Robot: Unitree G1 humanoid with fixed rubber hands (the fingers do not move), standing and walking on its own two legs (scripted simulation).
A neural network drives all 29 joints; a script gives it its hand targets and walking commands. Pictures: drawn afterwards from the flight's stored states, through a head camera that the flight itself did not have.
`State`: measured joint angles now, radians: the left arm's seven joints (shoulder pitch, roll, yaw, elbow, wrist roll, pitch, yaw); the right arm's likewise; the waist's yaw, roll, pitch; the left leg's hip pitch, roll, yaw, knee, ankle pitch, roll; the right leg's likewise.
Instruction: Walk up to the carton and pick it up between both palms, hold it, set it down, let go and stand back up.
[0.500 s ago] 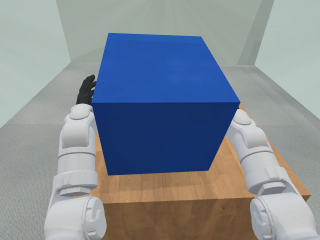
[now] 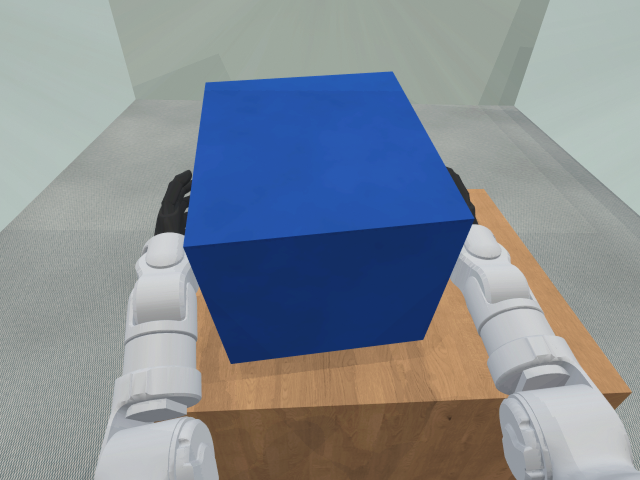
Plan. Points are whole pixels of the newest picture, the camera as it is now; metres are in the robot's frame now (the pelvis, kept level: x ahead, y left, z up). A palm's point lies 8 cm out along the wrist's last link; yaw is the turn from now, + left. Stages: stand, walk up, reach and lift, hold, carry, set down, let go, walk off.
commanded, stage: set down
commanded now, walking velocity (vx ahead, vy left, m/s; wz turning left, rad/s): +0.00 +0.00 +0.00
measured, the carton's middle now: (315, 211) +0.43 +0.03 +0.17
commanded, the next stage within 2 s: none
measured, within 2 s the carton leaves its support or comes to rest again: neither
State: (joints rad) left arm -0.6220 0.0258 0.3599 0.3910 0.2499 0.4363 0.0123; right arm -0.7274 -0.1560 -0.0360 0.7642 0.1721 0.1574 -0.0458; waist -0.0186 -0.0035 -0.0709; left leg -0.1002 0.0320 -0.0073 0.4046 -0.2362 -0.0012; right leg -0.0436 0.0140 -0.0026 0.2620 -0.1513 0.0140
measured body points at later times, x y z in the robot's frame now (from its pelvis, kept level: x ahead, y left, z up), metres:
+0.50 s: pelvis +0.00 +0.00 +0.00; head -0.04 +0.01 +0.45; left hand +0.38 +0.20 +0.16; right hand +0.41 -0.16 +0.16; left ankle -0.01 +0.11 -0.75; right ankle +0.00 -0.13 -0.75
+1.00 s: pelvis +0.01 -0.01 +0.00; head +0.01 +0.00 +0.45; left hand +0.39 +0.20 +0.11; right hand +0.43 -0.15 +0.12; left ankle -0.01 +0.11 -0.75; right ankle +0.00 -0.13 -0.75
